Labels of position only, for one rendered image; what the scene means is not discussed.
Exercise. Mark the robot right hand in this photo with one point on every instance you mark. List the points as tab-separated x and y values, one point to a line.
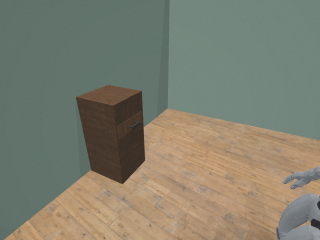
301	179

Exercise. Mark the drawer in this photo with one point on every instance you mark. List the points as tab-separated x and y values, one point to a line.
123	128

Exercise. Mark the robot torso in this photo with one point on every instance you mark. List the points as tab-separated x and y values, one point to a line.
314	213

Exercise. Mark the right robot thigh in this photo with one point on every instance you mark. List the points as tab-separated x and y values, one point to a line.
295	214

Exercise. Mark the cabinet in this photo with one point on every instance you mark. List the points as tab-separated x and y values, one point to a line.
101	112

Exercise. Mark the robot right forearm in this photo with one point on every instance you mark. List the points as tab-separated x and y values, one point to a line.
313	174

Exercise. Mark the handle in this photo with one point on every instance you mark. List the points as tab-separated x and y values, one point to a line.
132	127

